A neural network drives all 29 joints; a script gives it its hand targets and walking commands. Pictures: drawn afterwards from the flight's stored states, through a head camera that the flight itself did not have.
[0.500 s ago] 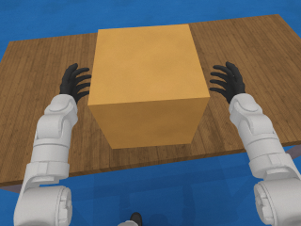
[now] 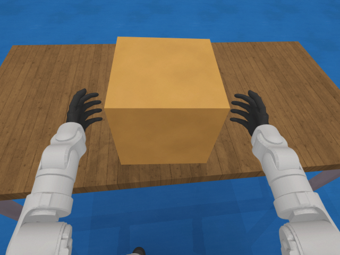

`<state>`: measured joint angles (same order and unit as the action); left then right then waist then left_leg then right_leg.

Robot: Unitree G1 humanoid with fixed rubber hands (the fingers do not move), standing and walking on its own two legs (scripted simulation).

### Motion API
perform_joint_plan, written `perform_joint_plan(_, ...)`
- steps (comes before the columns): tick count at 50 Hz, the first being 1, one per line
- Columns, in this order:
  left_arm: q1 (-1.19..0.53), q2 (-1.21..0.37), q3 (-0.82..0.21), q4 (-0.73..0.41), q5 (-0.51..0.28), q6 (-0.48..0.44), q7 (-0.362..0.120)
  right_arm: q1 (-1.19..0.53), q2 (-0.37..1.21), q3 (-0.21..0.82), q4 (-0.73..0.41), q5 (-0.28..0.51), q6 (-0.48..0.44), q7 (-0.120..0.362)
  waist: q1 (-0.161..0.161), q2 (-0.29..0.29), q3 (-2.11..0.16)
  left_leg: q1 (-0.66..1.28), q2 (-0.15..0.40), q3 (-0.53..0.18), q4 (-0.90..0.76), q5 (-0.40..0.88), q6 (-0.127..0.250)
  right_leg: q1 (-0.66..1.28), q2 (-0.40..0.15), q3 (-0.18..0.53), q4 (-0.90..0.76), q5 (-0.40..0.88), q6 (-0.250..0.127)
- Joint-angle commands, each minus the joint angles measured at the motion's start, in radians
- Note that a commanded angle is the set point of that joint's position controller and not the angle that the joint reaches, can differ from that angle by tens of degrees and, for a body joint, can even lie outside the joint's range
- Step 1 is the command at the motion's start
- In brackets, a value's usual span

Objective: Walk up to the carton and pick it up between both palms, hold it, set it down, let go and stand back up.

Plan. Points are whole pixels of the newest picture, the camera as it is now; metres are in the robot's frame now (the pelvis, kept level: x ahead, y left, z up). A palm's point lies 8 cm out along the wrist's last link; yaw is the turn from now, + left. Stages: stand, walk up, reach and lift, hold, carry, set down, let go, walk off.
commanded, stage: set down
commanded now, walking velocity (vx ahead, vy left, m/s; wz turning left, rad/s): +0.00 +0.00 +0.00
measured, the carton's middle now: (164, 103) +0.51 +0.07 +0.02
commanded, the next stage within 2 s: let go in 1.74 s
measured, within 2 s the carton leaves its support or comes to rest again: neither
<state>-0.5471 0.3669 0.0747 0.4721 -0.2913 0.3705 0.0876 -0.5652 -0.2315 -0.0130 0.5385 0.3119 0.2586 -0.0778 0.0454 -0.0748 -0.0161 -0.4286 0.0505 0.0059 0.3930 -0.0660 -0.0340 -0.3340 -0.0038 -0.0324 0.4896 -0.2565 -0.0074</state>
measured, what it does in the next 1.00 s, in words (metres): stands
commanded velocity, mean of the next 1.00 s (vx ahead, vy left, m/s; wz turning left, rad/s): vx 0.00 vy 0.00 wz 0.00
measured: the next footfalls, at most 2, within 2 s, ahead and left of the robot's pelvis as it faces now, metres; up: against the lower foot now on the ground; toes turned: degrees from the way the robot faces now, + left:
none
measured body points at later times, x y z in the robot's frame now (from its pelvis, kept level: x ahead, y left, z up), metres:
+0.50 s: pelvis +0.03 +0.00 +0.01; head +0.05 +0.02 +0.46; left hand +0.32 +0.26 +0.04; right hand +0.34 -0.19 +0.05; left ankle +0.08 +0.15 -0.74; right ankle -0.01 -0.11 -0.74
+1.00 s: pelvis +0.04 +0.00 +0.01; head +0.04 +0.02 +0.46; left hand +0.26 +0.25 +0.00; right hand +0.28 -0.19 +0.01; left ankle +0.08 +0.15 -0.74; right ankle -0.01 -0.11 -0.74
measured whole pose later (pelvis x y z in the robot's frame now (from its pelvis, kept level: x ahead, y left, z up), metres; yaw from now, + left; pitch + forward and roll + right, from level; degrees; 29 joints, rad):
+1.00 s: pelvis +0.04 +0.00 +0.01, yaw -2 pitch -3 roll +1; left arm 0.17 0.24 0.08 0.28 -0.17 -0.06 -0.02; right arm 0.17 -0.18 0.09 0.33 0.23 -0.16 -0.05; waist 0.06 -0.04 0.04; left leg -0.16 0.05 0.03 0.35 -0.14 -0.04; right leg -0.04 0.00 0.01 0.38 -0.28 -0.01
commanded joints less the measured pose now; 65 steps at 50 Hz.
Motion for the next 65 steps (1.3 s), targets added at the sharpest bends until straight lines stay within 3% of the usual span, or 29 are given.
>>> perform_joint_plan(1,-0.380,0.100,0.004,-0.172,0.009,-0.069,-0.007,-0.346,-0.194,-0.056,-0.092,0.013,-0.077,0.018,-0.021,0.180,-0.519,0.413,-0.045,0.009,0.003,-0.009,0.012,-0.009,0.029,0.009,-0.123,0.055,0.018)
perform_joint_plan(3,-0.323,0.127,0.064,-0.183,0.049,-0.071,-0.025,-0.326,-0.200,-0.021,-0.116,0.028,-0.108,0.014,0.018,0.155,-0.548,0.461,-0.056,0.022,0.028,0.135,0.012,0.047,0.037,0.009,-0.122,0.149,0.030)
perform_joint_plan(4,-0.144,0.077,0.071,-0.186,0.083,-0.063,-0.040,-0.175,-0.184,0.006,-0.092,0.033,-0.130,0.009,0.001,0.119,-0.520,0.507,-0.057,0.015,0.037,0.241,0.009,0.103,0.049,0.007,-0.121,0.255,0.037)
perform_joint_plan(8,0.063,0.021,0.090,-0.433,0.129,-0.061,-0.074,-0.023,-0.236,-0.027,-0.251,0.002,-0.242,0.002,-0.035,0.104,-0.553,0.599,-0.070,0.024,0.072,0.509,-0.023,0.135,0.082,-0.021,-0.119,0.474,0.052)
perform_joint_plan(9,0.066,0.033,0.107,-0.513,0.130,-0.070,-0.068,-0.030,-0.248,-0.038,-0.335,0.001,-0.271,0.002,-0.005,0.124,-0.573,0.606,-0.074,0.031,0.076,0.534,-0.030,0.120,0.084,-0.026,-0.122,0.468,0.047)
perform_joint_plan(12,0.034,0.059,0.125,-0.623,0.117,-0.099,-0.046,-0.042,-0.230,-0.037,-0.441,0.006,-0.300,0.009,0.011,0.120,-0.544,0.595,-0.081,0.045,0.073,0.496,-0.030,0.087,0.077,-0.018,-0.141,0.419,0.047)
perform_joint_plan(13,0.061,0.051,0.110,-0.622,0.098,-0.105,-0.046,-0.020,-0.218,-0.035,-0.469,-0.002,-0.300,0.010,-0.006,0.089,-0.505,0.577,-0.080,0.042,0.064,0.457,-0.024,0.081,0.076,-0.013,-0.146,0.411,0.051)
perform_joint_plan(16,0.141,0.056,0.119,-0.628,0.078,-0.140,-0.049,0.078,-0.182,0.001,-0.521,0.024,-0.291,0.017,0.017,0.081,-0.431,0.551,-0.085,0.045,0.045,0.385,-0.010,0.089,0.061,0.009,-0.153,0.375,0.047)
perform_joint_plan(17,0.140,0.075,0.137,-0.621,0.071,-0.160,-0.054,0.081,-0.159,0.031,-0.551,0.039,-0.291,0.015,0.045,0.060,-0.435,0.538,-0.091,0.053,0.033,0.350,0.000,0.110,0.050,0.022,-0.160,0.366,0.052)
perform_joint_plan(18,0.216,0.027,0.105,-0.545,0.074,-0.178,-0.063,0.165,-0.143,0.032,-0.487,0.027,-0.291,0.020,0.018,0.053,-0.345,0.518,-0.087,0.039,0.016,0.300,0.001,0.097,0.047,0.026,-0.164,0.339,0.046)
perform_joint_plan(19,0.317,0.010,0.114,-0.504,0.092,-0.216,-0.074,0.278,-0.116,0.055,-0.457,0.037,-0.306,0.029,0.043,0.054,-0.297,0.529,-0.087,0.035,0.003,0.297,0.005,0.118,0.040,0.032,-0.178,0.323,0.037)
perform_joint_plan(20,0.289,0.038,0.119,-0.545,0.085,-0.249,-0.082,0.257,-0.138,0.037,-0.518,0.029,-0.321,0.025,0.034,0.050,-0.359,0.545,-0.088,0.046,-0.002,0.311,0.003,0.131,0.038,0.035,-0.183,0.344,0.042)
perform_joint_plan(23,0.329,0.011,0.108,-0.455,0.109,-0.290,-0.094,0.328,-0.122,0.051,-0.419,0.024,-0.328,0.023,0.029,0.099,-0.248,0.531,-0.093,0.046,-0.020,0.250,-0.009,0.122,0.028,0.048,-0.205,0.283,0.028)
perform_joint_plan(26,0.392,0.013,0.108,-0.479,0.108,-0.306,-0.107,0.371,-0.121,0.056,-0.495,0.003,-0.362,0.008,0.024,0.070,-0.226,0.565,-0.097,0.057,-0.012,0.289,-0.007,0.120,0.030,0.048,-0.221,0.324,0.034)
perform_joint_plan(28,0.445,-0.005,0.104,-0.482,0.124,-0.311,-0.113,0.441,-0.108,0.054,-0.455,-0.012,-0.373,-0.001,0.018,0.091,-0.168,0.570,-0.095,0.055,-0.016,0.278,-0.012,0.100,0.026,0.047,-0.227,0.325,0.036)
perform_joint_plan(33,0.377,0.022,0.086,-0.483,0.102,-0.324,-0.087,0.404,-0.080,-0.010,-0.476,-0.072,-0.367,0.002,0.015,0.100,-0.115,0.521,-0.081,0.070,-0.042,0.111,-0.001,0.029,0.023,0.041,-0.243,0.077,0.020)
perform_joint_plan(35,0.381,0.032,0.074,-0.496,0.075,-0.338,-0.083,0.419,-0.064,-0.009,-0.524,-0.091,-0.367,0.000,0.018,0.083,-0.115,0.508,-0.079,0.073,-0.039,0.084,0.010,0.022,0.016,0.043,-0.241,0.059,0.023)
perform_joint_plan(38,0.428,0.035,0.075,-0.485,0.078,-0.386,-0.083,0.467,-0.050,0.008,-0.529,-0.095,-0.391,0.005,0.026,0.068,-0.175,0.528,-0.076,0.068,-0.022,0.163,0.009,0.072,0.017,0.049,-0.227,0.151,0.029)
perform_joint_plan(39,0.434,0.027,0.069,-0.470,0.081,-0.402,-0.074,0.469,-0.065,0.005,-0.489,-0.087,-0.398,0.014,0.033,0.100,-0.171,0.529,-0.072,0.062,-0.019,0.177,-0.002,0.060,0.022,0.043,-0.219,0.141,0.021)
perform_joint_plan(42,0.465,0.026,0.055,-0.394,0.085,-0.446,-0.082,0.495,-0.050,0.021,-0.442,-0.093,-0.416,0.023,0.028,0.078,-0.140,0.524,-0.075,0.061,-0.020,0.160,0.002,0.065,0.017,0.051,-0.233,0.115,0.017)
perform_joint_plan(43,0.587,-0.016,0.045,-0.378,0.099,-0.456,-0.086,0.615,-0.042,0.044,-0.389,-0.083,-0.424,0.029,0.027,0.083,-0.115,0.559,-0.072,0.050,-0.016,0.222,-0.006,0.083,0.025,0.045,-0.234,0.161,0.010)
perform_joint_plan(47,0.677,-0.022,0.057,-0.361,0.126,-0.513,-0.117,0.696,-0.043,0.075,-0.360,-0.077,-0.509,0.022,0.018,0.072,-0.166,0.584,-0.089,0.046,0.007,0.319,-0.014,0.132,0.019,0.049,-0.226,0.315,0.026)
perform_joint_plan(51,0.672,-0.023,0.032,-0.259,0.151,-0.553,-0.113,0.673,-0.053,0.066,-0.250,-0.106,-0.563,0.031,0.013,0.092,-0.048,0.570,-0.084,0.044,-0.002,0.228,-0.015,0.062,0.014,0.043,-0.241,0.210,0.015)
perform_joint_plan(56,0.583,0.011,-0.007,-0.340,0.130,-0.555,-0.066,0.623,-0.046,0.005,-0.296,-0.143,-0.574,0.055,0.008,0.127,-0.017,0.539,-0.067,0.054,-0.024,0.092,-0.010,-0.002,0.016,0.031,-0.251,0.000,-0.005)
perform_joint_plan(59,0.603,-0.011,-0.047,-0.261,0.125,-0.532,-0.058,0.644,-0.018,0.019,-0.238,-0.179,-0.543,0.058,-0.008,0.108,0.033,0.522,-0.058,0.055,-0.035,0.022,0.001,-0.008,0.006,0.036,-0.251,-0.013,0.000)
perform_joint_plan(60,0.584,0.001,-0.038,-0.336,0.121,-0.542,-0.048,0.632,-0.031,0.008,-0.280,-0.158,-0.545,0.064,0.007,0.113,-0.005,0.529,-0.055,0.050,-0.032,0.044,0.000,0.002,0.010,0.033,-0.241,-0.001,0.003)
perform_joint_plan(62,0.628,-0.011,-0.042,-0.199,0.138,-0.514,-0.057,0.656,-0.025,0.027,-0.187,-0.177,-0.520,0.060,-0.006,0.097,0.064,0.521,-0.060,0.053,-0.032,0.022,0.002,0.000,0.001,0.049,-0.253,-0.003,0.001)
perform_joint_plan(63,0.580,0.004,-0.030,-0.306,0.127,-0.523,-0.049,0.621,-0.043,0.007,-0.276,-0.158,-0.528,0.061,0.017,0.114,-0.024,0.527,-0.053,0.052,-0.034,0.035,-0.001,0.014,0.005,0.042,-0.241,0.001,0.004)
perform_joint_plan(65,0.670,-0.016,-0.029,-0.283,0.148,-0.515,-0.040,0.690,-0.040,0.032,-0.229,-0.146,-0.527,0.066,0.015,0.113,-0.007,0.540,-0.056,0.051,-0.019,0.119,-0.011,0.049,0.014,0.047,-0.234,0.073,-0.003)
